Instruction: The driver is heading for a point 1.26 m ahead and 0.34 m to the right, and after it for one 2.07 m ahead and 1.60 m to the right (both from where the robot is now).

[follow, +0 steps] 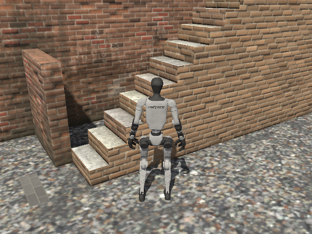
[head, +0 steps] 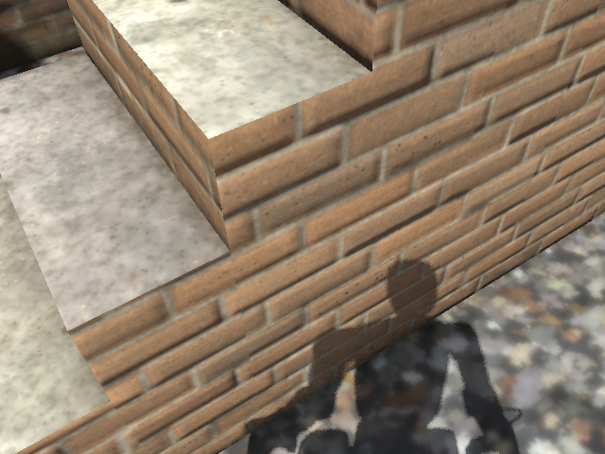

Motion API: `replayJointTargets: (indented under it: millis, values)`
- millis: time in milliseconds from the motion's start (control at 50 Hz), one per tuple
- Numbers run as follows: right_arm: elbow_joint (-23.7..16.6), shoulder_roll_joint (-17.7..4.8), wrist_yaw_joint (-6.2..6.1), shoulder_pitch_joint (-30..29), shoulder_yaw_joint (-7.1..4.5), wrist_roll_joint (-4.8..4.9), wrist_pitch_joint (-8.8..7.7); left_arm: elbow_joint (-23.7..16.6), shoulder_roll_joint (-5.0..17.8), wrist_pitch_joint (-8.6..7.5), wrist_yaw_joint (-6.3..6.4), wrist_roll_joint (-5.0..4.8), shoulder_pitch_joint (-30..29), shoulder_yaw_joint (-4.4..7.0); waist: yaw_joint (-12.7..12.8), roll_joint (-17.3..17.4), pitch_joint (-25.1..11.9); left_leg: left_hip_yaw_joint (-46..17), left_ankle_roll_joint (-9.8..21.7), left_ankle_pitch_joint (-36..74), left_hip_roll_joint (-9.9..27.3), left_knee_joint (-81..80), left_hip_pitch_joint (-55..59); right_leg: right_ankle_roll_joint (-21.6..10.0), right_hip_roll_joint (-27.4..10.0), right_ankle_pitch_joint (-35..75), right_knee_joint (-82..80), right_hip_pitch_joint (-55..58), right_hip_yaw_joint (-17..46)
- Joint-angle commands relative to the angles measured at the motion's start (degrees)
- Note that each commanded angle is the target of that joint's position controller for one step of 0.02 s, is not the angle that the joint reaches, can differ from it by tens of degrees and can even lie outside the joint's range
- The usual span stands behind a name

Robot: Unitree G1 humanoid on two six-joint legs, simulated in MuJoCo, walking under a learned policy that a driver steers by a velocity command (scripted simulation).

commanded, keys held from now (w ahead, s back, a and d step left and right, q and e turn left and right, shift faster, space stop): shift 0.10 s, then w+shift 0.90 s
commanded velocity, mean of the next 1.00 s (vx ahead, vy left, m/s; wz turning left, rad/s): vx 0.12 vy -0.22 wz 0.00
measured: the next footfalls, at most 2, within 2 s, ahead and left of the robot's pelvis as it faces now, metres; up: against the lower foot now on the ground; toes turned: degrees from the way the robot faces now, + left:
right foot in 0.50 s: +0.13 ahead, -0.24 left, +0.00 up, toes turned +0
left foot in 0.82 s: +0.15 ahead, -0.12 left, +0.00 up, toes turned +6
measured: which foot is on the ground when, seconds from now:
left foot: down 0.00-0.50, up 0.52-0.80, down 0.82-1.00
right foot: down 0.00-0.18, up 0.20-0.48, down 0.50-0.82, up 0.84-1.00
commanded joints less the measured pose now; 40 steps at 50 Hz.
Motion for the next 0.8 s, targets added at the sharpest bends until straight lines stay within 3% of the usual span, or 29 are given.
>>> replayJointTargets:
  millis: [20,40,60,80,100,120,160,200,240,260,280,300,320,340,360,400,460,480,500,520,540,560,580,600,620,660,720,760,800]
  values:
    - [0.5,-3.5,0.70,3.8,-0.40,-0.39,-0.49,-2.9,10.0,-0.17,0.61,-1.21,-3.3,2.03,-2.1,-8.0,-0.6,1.2,1.4,14.9,-0.8,-16.2,7.6,-5.7,-8.6,9.7,-9.2,-0.7,8.0]
    - [0.1,-5.4,1.00,3.1,-0.58,-0.98,-0.31,-2.1,9.5,-0.20,0.40,-1.33,-1.1,2.10,-1.0,-6.3,0.1,-0.7,2.3,20.0,0.3,-18.9,9.0,-3.9,-7.3,7.7,-8.2,-0.4,7.3]
    - [-0.6,-7.8,0.97,2.9,-0.74,-0.52,-0.11,-1.9,9.2,-0.28,0.22,-0.67,1.2,2.20,1.1,-3.0,-0.2,-3.1,4.1,24.5,3.0,-19.2,9.9,-2.4,-5.2,3.6,-7.1,-0.5,5.7]
    - [0.3,-9.3,1.46,1.3,-1.17,0.20,-0.12,-2.1,7.5,0.12,0.56,-0.24,2.1,2.11,3.2,3.6,0.7,-2.4,6.1,17.4,1.7,-18.5,3.7,-1.0,-2.4,0.9,-9.2,3.3,2.8]
    - [-0.5,-7.1,1.85,0.0,-0.90,0.33,-0.47,-2.2,9.2,0.36,0.85,-0.13,-0.7,2.47,1.3,1.5,2.4,-1.8,6.1,14.4,0.5,-19.8,1.7,-0.1,-2.0,1.8,-7.4,5.0,2.4]
    - [-0.2,-4.7,1.91,0.6,-0.29,-0.81,-0.87,-0.9,8.2,0.98,1.47,-0.82,0.1,2.46,0.6,0.9,-1.7,-1.8,5.7,5.0,0.2,-22.6,3.7,0.0,-0.3,-3.6,-6.8,6.7,0.5]
    - [-0.8,-7.1,1.74,-0.7,-1.28,-0.46,-1.46,-1.5,8.4,1.82,2.20,-1.38,-1.1,2.93,0.5,4.5,2.1,-4.9,6.9,-6.6,1.0,-25.2,1.9,-0.5,1.6,-10.0,-2.7,2.7,-1.2]
    - [-0.2,-7.7,1.29,2.9,-1.78,-0.36,-2.05,-2.2,6.8,1.08,1.89,-0.94,-2.7,2.81,-1.2,8.0,4.2,-12.5,10.4,-13.7,6.4,-28.6,5.2,-0.7,1.8,-9.6,2.7,-5.1,-1.3]
    - [0.2,-9.4,0.78,5.4,-2.69,0.24,-2.63,-2.9,6.7,-0.39,1.18,-0.90,-3.7,2.86,-2.3,9.5,5.1,-19.8,14.1,-13.2,12.8,-30.5,8.1,-1.4,-0.6,-7.9,7.8,-10.0,0.2]
    - [-0.5,-10.7,0.30,5.5,-3.23,0.03,-3.14,-3.2,7.7,-0.64,0.90,-1.18,-4.4,3.29,-3.1,7.0,6.4,-23.5,15.9,-9.2,16.7,-30.8,10.2,-1.3,-2.0,-7.4,10.7,-14.3,1.6]
    - [-2.7,-14.5,-1.91,2.2,-3.83,-1.28,-3.42,-5.6,11.6,0.34,0.86,-0.04,-8.1,4.44,-3.6,5.8,13.8,-27.0,18.8,35.9,22.2,-23.9,11.1,1.0,-1.8,-13.2,19.5,-24.5,2.9]
    - [-1.2,-16.4,-3.69,7.2,-4.80,-0.17,-3.45,-5.6,12.2,0.84,0.39,1.39,-4.0,4.88,-3.4,4.6,5.2,-25.5,21.2,56.0,26.1,-20.7,18.9,2.8,-3.0,-19.5,29.7,-27.3,5.2]
    - [-0.6,-16.5,-4.85,9.9,-5.18,1.50,-3.47,-5.9,11.7,1.50,-0.07,1.32,-0.7,5.09,-2.5,3.2,0.3,-22.1,19.8,58.6,25.8,-18.6,22.7,4.0,-4.9,-19.4,34.6,-27.6,8.2]
    - [-1.3,-15.8,-5.31,8.7,-5.43,2.32,-3.13,-6.9,10.4,2.19,-0.50,0.93,-0.2,4.72,-1.6,3.3,-1.7,-18.0,16.9,52.5,23.3,-18.7,22.8,4.5,-6.6,-16.7,32.8,-27.3,9.0]
    - [-2.6,-14.8,-5.59,6.0,-5.39,2.52,-2.47,-8.1,9.2,2.86,-1.01,0.70,-1.2,4.17,-1.1,4.2,-1.6,-14.8,14.3,43.6,20.8,-20.1,19.9,4.7,-7.4,-13.4,28.6,-25.1,8.3]
    - [-5.5,-15.5,-5.66,1.0,-5.76,1.44,-1.34,-9.0,7.6,3.55,-1.94,0.48,0.0,3.40,0.1,6.7,-1.4,-9.6,11.8,37.7,16.7,-21.6,10.0,5.3,-5.5,-6.8,21.7,-14.5,4.8]
    - [-8.7,-15.8,-4.47,-3.7,-5.85,1.70,-0.28,-7.9,9.3,4.03,-2.97,-0.22,7.8,4.09,4.3,9.1,-1.7,-3.6,8.8,29.2,12.7,-21.0,0.1,3.1,-0.9,4.4,7.9,3.7,-2.3]
    - [-8.4,-13.3,-4.08,-1.7,-5.09,1.58,0.00,-7.0,10.5,4.01,-3.28,-0.44,10.8,4.75,5.2,6.9,-2.2,-1.1,7.8,24.1,10.0,-16.3,-1.7,1.2,1.0,6.5,3.0,9.6,-3.3]
    - [-7.0,-8.5,-3.88,3.2,-3.44,0.70,0.42,-6.3,13.2,4.23,-3.53,-0.32,14.2,5.70,6.6,-1.6,-3.2,3.5,5.8,16.3,4.5,-4.2,-4.5,-2.1,1.0,7.9,-3.0,15.6,-1.1]
    - [-9.3,-2.7,-3.54,5.7,-1.42,-2.81,0.79,-7.8,20.5,4.15,-3.59,0.97,14.2,6.29,2.9,-22.8,-4.2,8.0,2.7,-16.5,-5.3,17.3,-17.0,-9.5,-11.0,33.1,-3.2,20.5,15.2]
    - [-11.3,-2.3,-3.55,6.2,-0.82,-0.84,0.03,-10.4,21.9,3.39,-3.64,3.07,12.8,5.89,2.6,-31.4,-9.8,3.1,3.6,-22.5,-8.2,34.5,-19.2,-19.1,-15.8,34.9,-12.9,15.9,28.6]
    - [-10.9,-7.7,-3.45,5.4,-1.80,0.79,-0.96,-11.3,18.6,2.34,-3.31,2.37,9.6,5.11,1.2,-22.7,-8.2,1.0,6.2,-18.0,-5.5,40.0,-21.0,-19.0,-14.8,25.7,-14.1,15.1,26.8]
    - [-10.7,-10.5,-3.45,4.0,-2.32,0.79,-1.39,-11.4,16.4,1.89,-2.60,0.98,6.7,4.87,0.3,-14.2,-5.9,1.7,7.4,-11.5,-2.8,38.3,-22.3,-15.6,-13.4,20.8,-11.6,13.9,21.5]
    - [-9.8,-10.5,-4.09,2.4,-2.29,-0.05,-1.12,-12.0,15.5,2.05,-1.93,0.47,4.0,4.63,0.3,-8.6,-4.6,2.5,7.0,-7.6,-0.9,36.5,-19.7,-14.0,-12.1,22.0,-10.2,11.0,17.1]
    - [-9.7,-10.0,-4.53,2.3,-2.12,-0.39,-0.78,-12.5,15.4,2.37,-1.34,0.46,2.0,4.55,-0.6,-7.6,-3.7,2.9,6.6,-6.0,-0.4,35.6,-16.2,-14.4,-11.8,24.1,-10.6,7.4,15.1]
    - [-9.8,-9.0,-4.80,3.7,-1.57,-0.02,-0.65,-13.5,14.0,2.81,-0.90,1.30,1.2,4.13,-1.0,-6.9,-2.7,4.2,6.4,-5.2,-1.2,30.3,-11.1,-16.2,-10.9,25.4,-12.3,4.2,13.4]
    - [-11.0,-7.3,-4.51,5.1,-0.19,0.90,-1.19,-14.9,13.1,3.87,-0.28,0.38,-1.0,4.02,-1.6,-8.0,-0.9,3.2,7.0,-2.3,0.4,9.9,-5.2,-15.8,-9.5,21.8,-13.3,3.9,12.3]
    - [-10.2,-8.5,-4.06,7.5,-0.30,1.39,-1.25,-16.0,13.5,4.89,-0.17,0.31,0.3,4.31,-0.8,-8.5,-2.0,2.9,7.5,4.8,1.3,-1.4,0.6,-14.6,-9.1,18.0,-13.6,5.0,13.3]
    - [-7.7,-9.4,-3.39,13.6,-0.88,1.16,-0.88,-17.0,12.8,5.49,-0.95,0.09,1.1,4.38,-2.8,-3.9,-2.3,4.5,8.8,15.6,1.1,-13.1,10.5,-12.4,-6.0,8.8,-10.4,0.5,11.4]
